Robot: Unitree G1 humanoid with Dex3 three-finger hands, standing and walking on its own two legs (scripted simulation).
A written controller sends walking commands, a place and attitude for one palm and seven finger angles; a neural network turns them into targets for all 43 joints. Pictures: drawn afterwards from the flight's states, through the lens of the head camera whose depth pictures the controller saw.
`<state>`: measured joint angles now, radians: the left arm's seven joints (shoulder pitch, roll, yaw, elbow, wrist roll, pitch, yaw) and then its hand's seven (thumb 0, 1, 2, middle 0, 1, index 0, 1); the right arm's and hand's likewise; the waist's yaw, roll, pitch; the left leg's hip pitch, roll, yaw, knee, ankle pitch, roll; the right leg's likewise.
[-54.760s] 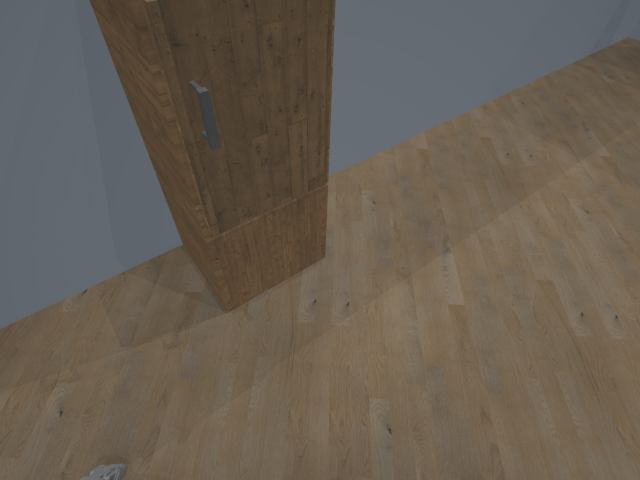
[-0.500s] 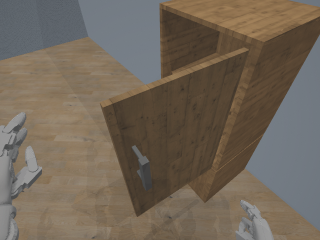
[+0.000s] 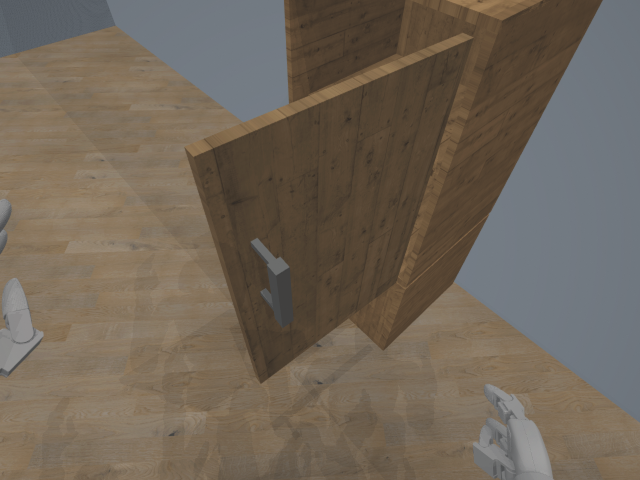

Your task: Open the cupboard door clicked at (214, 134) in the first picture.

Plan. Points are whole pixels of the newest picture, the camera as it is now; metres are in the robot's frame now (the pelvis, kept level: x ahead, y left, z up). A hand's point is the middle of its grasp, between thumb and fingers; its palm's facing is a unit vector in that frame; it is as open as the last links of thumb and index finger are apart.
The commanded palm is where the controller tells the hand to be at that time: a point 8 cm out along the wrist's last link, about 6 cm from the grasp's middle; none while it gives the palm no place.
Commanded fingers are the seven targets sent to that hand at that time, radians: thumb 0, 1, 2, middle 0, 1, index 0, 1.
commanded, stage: step back with the hand held close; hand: left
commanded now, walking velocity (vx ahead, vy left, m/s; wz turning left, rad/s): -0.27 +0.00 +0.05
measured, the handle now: (272, 284) +0.34 +0.09 +0.04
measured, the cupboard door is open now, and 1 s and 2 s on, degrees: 86 86 86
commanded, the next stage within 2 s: stop stepping back and stand still in 0.74 s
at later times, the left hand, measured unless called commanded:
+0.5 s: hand out of the picture +0.11 +0.27 +0.17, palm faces +0.55 -0.69 -0.46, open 7.5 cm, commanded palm +0.04 +0.30 +0.18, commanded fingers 0.00 0.90 0.90 -0.20 -0.30 -0.20 -0.30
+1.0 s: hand out of the picture -0.01 +0.26 +0.17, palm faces +0.53 -0.73 -0.44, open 7.5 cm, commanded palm -0.07 +0.29 +0.18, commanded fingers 0.00 0.90 0.90 -0.20 -0.30 -0.20 -0.30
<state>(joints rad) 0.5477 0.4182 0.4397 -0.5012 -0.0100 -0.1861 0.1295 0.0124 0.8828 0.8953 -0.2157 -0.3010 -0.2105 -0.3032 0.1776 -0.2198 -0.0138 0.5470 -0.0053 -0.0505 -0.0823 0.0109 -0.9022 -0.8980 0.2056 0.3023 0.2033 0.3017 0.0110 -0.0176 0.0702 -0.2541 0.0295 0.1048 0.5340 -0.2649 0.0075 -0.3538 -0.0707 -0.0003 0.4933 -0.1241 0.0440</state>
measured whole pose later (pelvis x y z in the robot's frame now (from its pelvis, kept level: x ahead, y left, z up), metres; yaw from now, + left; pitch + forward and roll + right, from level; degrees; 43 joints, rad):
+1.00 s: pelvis -0.18 -0.02 +0.00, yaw +4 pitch +0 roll -2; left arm 0.54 0.39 0.46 -0.58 -0.04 -0.21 0.16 0.01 0.88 0.90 -0.21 -0.30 -0.21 -0.30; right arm 0.16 -0.14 0.00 0.61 0.00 -0.20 -0.03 0.01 -0.90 -0.90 0.21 0.30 0.21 0.30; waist 0.04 -0.02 0.07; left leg -0.37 0.11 0.09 0.54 -0.17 0.00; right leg -0.44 0.04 -0.02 1.00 -0.47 0.04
